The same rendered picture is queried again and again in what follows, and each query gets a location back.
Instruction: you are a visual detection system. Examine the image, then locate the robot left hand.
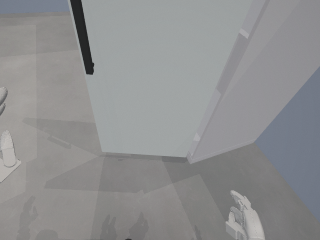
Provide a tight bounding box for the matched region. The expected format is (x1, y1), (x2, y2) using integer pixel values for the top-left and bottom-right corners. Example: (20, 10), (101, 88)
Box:
(0, 87), (21, 184)

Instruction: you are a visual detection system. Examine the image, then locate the fridge door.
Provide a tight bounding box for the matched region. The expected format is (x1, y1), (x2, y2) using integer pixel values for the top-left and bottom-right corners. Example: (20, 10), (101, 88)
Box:
(67, 0), (253, 158)

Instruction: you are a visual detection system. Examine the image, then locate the handle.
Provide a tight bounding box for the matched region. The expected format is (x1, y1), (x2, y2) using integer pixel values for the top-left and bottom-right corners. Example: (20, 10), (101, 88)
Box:
(70, 0), (94, 75)

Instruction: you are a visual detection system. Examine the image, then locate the robot right hand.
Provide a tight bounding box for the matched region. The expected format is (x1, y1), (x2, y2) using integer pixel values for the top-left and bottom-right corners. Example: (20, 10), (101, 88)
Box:
(225, 190), (265, 240)

